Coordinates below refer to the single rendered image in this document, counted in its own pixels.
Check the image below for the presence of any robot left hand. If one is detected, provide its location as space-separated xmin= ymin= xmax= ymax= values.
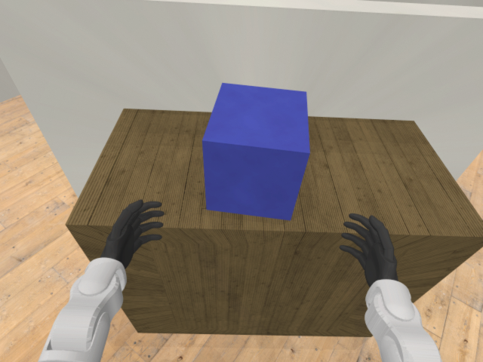
xmin=100 ymin=199 xmax=165 ymax=269

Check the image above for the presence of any carton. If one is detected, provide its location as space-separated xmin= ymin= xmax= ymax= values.
xmin=202 ymin=83 xmax=310 ymax=220

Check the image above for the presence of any left robot forearm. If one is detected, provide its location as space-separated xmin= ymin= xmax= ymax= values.
xmin=38 ymin=257 xmax=127 ymax=362

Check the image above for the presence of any robot right hand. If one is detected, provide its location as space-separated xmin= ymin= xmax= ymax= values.
xmin=340 ymin=213 xmax=398 ymax=287

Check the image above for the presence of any right robot forearm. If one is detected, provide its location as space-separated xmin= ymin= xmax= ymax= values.
xmin=365 ymin=279 xmax=442 ymax=362

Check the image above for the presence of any pedestal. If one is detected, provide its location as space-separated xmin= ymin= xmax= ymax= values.
xmin=65 ymin=109 xmax=483 ymax=337

